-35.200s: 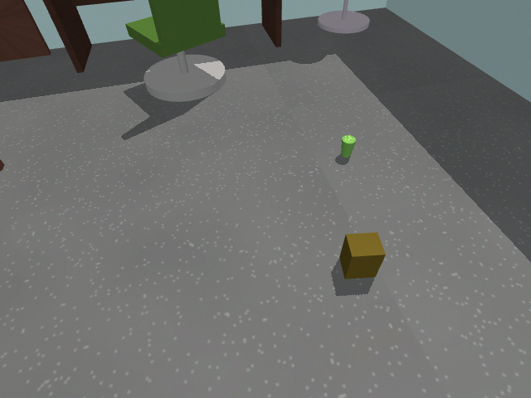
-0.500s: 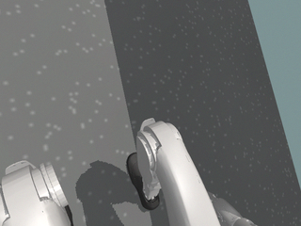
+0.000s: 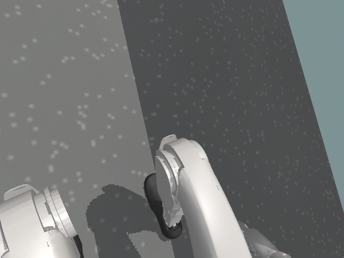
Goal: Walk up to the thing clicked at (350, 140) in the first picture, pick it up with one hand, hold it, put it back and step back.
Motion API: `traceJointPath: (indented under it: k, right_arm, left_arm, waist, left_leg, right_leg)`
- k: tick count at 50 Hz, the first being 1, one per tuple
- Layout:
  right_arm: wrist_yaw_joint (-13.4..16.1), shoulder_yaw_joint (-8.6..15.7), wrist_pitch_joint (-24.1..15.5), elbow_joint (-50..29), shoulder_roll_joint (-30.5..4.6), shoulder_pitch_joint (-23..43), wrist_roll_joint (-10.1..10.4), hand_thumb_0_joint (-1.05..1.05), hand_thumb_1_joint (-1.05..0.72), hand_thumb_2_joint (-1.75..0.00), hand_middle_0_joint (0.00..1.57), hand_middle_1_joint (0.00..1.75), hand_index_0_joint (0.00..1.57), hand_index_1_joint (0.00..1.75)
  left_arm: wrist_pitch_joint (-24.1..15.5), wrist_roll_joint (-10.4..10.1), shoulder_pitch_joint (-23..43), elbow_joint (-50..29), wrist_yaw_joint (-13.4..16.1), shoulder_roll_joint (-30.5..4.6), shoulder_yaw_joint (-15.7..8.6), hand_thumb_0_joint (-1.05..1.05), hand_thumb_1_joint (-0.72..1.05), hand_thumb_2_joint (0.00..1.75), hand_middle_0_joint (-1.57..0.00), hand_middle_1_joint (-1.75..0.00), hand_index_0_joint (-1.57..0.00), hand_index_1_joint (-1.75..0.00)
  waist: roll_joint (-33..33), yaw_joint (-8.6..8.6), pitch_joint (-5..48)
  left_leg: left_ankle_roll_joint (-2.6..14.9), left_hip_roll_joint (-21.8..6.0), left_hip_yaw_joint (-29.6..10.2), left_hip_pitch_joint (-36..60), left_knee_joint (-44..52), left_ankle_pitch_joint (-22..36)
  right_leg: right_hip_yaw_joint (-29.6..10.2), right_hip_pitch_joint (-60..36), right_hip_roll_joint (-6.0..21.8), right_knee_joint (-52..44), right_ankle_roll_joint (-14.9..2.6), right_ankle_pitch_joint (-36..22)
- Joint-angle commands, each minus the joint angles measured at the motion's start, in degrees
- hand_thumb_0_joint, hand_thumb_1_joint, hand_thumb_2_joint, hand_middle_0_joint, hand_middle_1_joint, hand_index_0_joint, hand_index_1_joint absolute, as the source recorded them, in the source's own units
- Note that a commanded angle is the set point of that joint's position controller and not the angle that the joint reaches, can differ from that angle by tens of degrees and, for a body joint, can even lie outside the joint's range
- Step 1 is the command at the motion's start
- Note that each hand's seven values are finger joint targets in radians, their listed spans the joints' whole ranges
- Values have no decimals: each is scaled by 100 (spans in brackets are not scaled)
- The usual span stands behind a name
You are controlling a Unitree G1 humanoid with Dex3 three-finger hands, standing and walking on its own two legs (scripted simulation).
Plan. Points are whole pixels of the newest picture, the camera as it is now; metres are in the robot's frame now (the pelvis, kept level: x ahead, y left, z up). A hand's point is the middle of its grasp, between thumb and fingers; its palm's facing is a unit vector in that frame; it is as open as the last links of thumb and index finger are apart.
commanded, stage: settle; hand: left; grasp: from above
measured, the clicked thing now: out of the picture +0.48 +0.36 -0.25
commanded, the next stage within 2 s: lift in 1.16 s
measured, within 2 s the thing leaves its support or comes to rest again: leaves its support in 0.42 s
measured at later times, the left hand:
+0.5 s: hand out of the picture +0.47 +0.38 -0.18, palm faces -0.40 -0.10 -0.91, open 10.2 cm
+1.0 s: hand out of the picture +0.47 +0.38 -0.10, palm faces -0.45 -0.09 -0.89, open 10.2 cm
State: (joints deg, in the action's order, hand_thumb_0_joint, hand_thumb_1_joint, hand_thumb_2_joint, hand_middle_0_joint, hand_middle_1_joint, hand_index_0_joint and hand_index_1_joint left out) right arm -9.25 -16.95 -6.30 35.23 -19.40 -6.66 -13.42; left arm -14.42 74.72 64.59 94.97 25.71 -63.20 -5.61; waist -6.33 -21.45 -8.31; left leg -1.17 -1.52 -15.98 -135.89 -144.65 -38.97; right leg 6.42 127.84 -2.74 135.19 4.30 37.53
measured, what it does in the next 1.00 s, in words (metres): stands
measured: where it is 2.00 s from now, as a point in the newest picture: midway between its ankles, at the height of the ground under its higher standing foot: (125, 240)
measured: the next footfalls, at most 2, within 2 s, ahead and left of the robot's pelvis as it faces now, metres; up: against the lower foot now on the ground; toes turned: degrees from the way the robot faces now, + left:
none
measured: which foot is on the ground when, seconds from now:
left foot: down 0.00-1.00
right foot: down 0.00-1.00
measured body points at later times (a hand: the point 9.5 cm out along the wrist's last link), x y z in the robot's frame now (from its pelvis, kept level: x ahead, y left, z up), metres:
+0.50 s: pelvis +0.00 +0.00 +0.01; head +0.26 +0.13 +0.35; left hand +0.49 +0.38 -0.13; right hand +0.08 -0.26 -0.06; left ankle +0.07 +0.13 -0.27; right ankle +0.12 -0.13 -0.27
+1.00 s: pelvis -0.01 +0.00 +0.04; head +0.24 +0.11 +0.40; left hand +0.49 +0.38 -0.05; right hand +0.08 -0.27 -0.05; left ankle +0.07 +0.13 -0.27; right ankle +0.12 -0.13 -0.27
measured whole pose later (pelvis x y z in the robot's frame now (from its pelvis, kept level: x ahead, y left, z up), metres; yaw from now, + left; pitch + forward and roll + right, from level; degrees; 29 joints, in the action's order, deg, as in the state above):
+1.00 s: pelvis -0.01 +0.00 +0.04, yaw +5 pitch +34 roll -12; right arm -7.6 -8.1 2.1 33.6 -17.8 -9.5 -6.6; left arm -10.4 70.4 60.1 72.6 7.0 -52.1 -4.0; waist -0.1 -16.0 -0.2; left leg -0.2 -0.6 -10.8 -133.4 -134.8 -36.2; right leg 3.6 125.6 0.3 128.6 3.2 37.4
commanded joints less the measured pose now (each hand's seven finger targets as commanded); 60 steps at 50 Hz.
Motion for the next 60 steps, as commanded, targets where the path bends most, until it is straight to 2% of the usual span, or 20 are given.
traceJointPath:
  k: [1, 4, 6, 8, 13, 14, 17, 18, 19, 22, 24, 26, 30, 32, 39, 44, 52, 56, 57, 60]
  right_arm:
    - [117, 594, 1, 32, -1833, -1096, 28, 0, -91, -90, 20, 30, 20, 30]
    - [120, 528, 24, 44, -1783, -1056, 11, 0, -92, -91, 20, 30, 20, 30]
    - [143, 598, 16, 26, -1826, -1052, 22, 0, -92, -91, 20, 30, 20, 30]
    - [127, 619, 30, 24, -1792, -1016, 15, 0, -92, -91, 20, 30, 20, 30]
    - [105, 710, 69, 65, -1786, -1140, 44, 0, -92, -91, 20, 30, 20, 30]
    - [106, 722, 73, 22, -1782, -1139, 54, 0, -92, -91, 20, 30, 20, 30]
    - [84, 826, 91, 30, -1749, -1130, 107, 0, -92, -91, 20, 30, 20, 30]
    - [74, 878, 105, 46, -1789, -1188, 104, 0, -92, -91, 20, 30, 20, 30]
    - [60, 911, 104, 18, -1762, -1200, 128, 0, -92, -91, 20, 30, 20, 30]
    - [37, 1066, 162, -26, -1754, -1197, 212, 0, -92, -91, 20, 30, 20, 30]
    - [5, 1167, 198, -17, -1691, -1250, 284, 0, -92, -91, 20, 30, 20, 30]
    - [5, 1233, 265, -41, -1670, -1346, 335, 0, -91, -90, 20, 30, 20, 30]
    - [-5, 1302, 439, -55, -1516, -1387, 476, 0, -91, -90, 20, 30, 20, 30]
    - [28, 1371, 529, -67, -1519, -1454, 518, 0, -91, -90, 20, 30, 20, 30]
    - [169, 1440, 762, -147, -1425, -1492, 640, 0, -91, -90, 20, 30, 20, 30]
    - [252, 1419, 856, -175, -1380, -1489, 662, 0, -91, -90, 20, 30, 20, 30]
    - [327, 1447, 914, -192, -1352, -1591, 711, 0, -91, -90, 20, 30, 20, 30]
    - [364, 1433, 943, -127, -1308, -1587, 714, 0, -92, -91, 20, 30, 20, 30]
    - [370, 1453, 939, -141, -1310, -1643, 726, 0, -90, -90, 20, 30, 20, 30]
    - [390, 1520, 958, -144, -1313, -1648, 762, 0, -92, -91, 20, 30, 20, 30]
  left_arm:
    - [30, -62, 1271, -587, 137, -1203, -18, 0, 41, 96, -72, -107, -76, -103]
    - [50, -69, 1088, -389, 150, -1255, -41, 0, 33, 103, -76, -103, -77, -102]
    - [16, -88, 1524, -973, 143, -1368, -70, 0, 32, 99, -74, -105, -76, -103]
    - [73, -87, 1199, -793, 110, -1241, -33, 0, 30, 101, -72, -106, -74, -104]
    - [178, -59, 1306, -1070, 35, -1330, -189, 0, 30, 101, -74, -104, -75, -103]
    - [153, -101, 1558, -1556, 25, -1325, -182, 0, 32, 100, -75, -102, -76, -101]
    - [232, -106, 1364, -1760, -40, -1331, -291, 0, 33, 100, -74, -105, -76, -103]
    - [259, -127, 1392, -1823, -84, -1251, -297, 0, 34, 99, -75, -105, -77, -102]
    - [286, -115, 1397, -1954, -153, -1224, -297, 0, 35, 101, -76, -105, -78, -103]
    - [339, -254, 1393, -2604, -296, -1248, -443, 0, 39, 102, -78, -107, -81, -104]
    - [418, -312, 1204, -2569, -454, -913, -333, 0, 42, 101, -78, -109, -82, -105]
    - [456, -313, 1459, -2893, -599, -918, -365, 0, 44, 101, -79, -107, -83, -104]
    - [563, -419, 1264, -2876, -934, -538, -149, 0, 48, 105, -81, -111, -85, -107]
    - [589, -440, 1349, -2966, -1100, -444, -91, 0, 48, 107, -82, -112, -86, -108]
    - [523, -568, 1404, -3207, -1569, -308, -10, 0, 53, 105, -83, -114, -88, -109]
    - [419, -546, 1600, -3355, -1624, -524, -127, 0, 57, 107, -85, -117, -91, -111]
    - [401, -502, 1675, -3257, -1624, -533, -146, 0, 57, 110, -87, -116, -92, -111]
    - [403, -536, 1879, -3338, -1640, -503, -105, 0, 50, 109, -86, -114, -90, -110]
    - [426, -525, 1718, -3205, -1660, -491, -109, 0, 45, 105, -78, -107, -82, -102]
    - [473, -626, 1644, -3391, -1764, -510, -170, 0, 42, 102, -79, -110, -83, -106]
  waist:
    - [2640, -231, 3408]
    - [2453, -231, 3378]
    - [2799, -139, 3585]
    - [2885, -98, 3702]
    - [3054, -64, 3909]
    - [3145, -34, 4060]
    - [3489, 121, 4250]
    - [3434, 82, 4176]
    - [3406, 74, 4228]
    - [3714, 277, 4786]
    - [3605, 256, 4605]
    - [3676, 250, 4737]
    - [3380, 342, 4782]
    - [3133, 276, 4749]
    - [2947, 344, 4777]
    - [2927, 411, 4890]
    - [2931, 421, 5034]
    - [2905, 402, 4928]
    - [2810, 399, 4885]
    - [2931, 543, 5160]
  left_leg:
    - [181, -92, 738, 2814, 1413, 896]
    - [222, -107, 774, 2593, 1384, 752]
    - [173, -81, 771, 2776, 1443, 843]
    - [135, -103, 720, 3014, 1527, 932]
    - [156, -90, 802, 3123, 1429, 1172]
    - [135, -71, 835, 3166, 1436, 1260]
    - [83, -68, 844, 3464, 1564, 1325]
    - [69, -51, 845, 3411, 1521, 1374]
    - [87, -50, 878, 3417, 1486, 1406]
    - [68, -31, 929, 3734, 1584, 1643]
    - [71, -15, 929, 3700, 1651, 1603]
    - [69, 7, 925, 3747, 1735, 1575]
    - [139, 45, 1019, 3558, 1908, 1348]
    - [165, 58, 1012, 3522, 1960, 1255]
    - [168, 85, 1047, 3692, 2202, 1316]
    - [189, 109, 1110, 3627, 2284, 1266]
    - [192, 109, 1115, 3858, 2504, 1128]
    - [219, 119, 1158, 3671, 2577, 884]
    - [225, 138, 1169, 3667, 2581, 875]
    - [211, 135, 1201, 3892, 2705, 1010]
  right_leg:
    - [836, -1648, -166, -1164, -527, -1137]
    - [800, -1837, -203, -1249, -495, -1050]
    - [825, -1761, -157, -1205, -543, -1110]
    - [859, -1683, -165, -1126, -552, -1141]
    - [773, -1757, -154, -1151, -545, -1357]
    - [767, -1836, -132, -1182, -556, -1429]
    - [752, -1756, -105, -1146, -603, -1413]
    - [761, -1662, -92, -1150, -629, -1418]
    - [731, -1675, -94, -1177, -626, -1441]
    - [676, -1733, -50, -1193, -654, -1581]
    - [652, -1540, -27, -1217, -674, -1531]
    - [626, -1501, -7, -1253, -678, -1481]
    - [535, -1664, 12, -1404, -655, -1382]
    - [523, -1674, 6, -1533, -671, -1301]
    - [419, -1756, 60, -1702, -668, -1272]
    - [366, -1847, 73, -1811, -672, -1208]
    - [326, -1824, 89, -1905, -674, -1107]
    - [301, -1806, 92, -1996, -673, -929]
    - [291, -1873, 100, -2054, -674, -903]
    - [240, -1953, 128, -2083, -678, -1004]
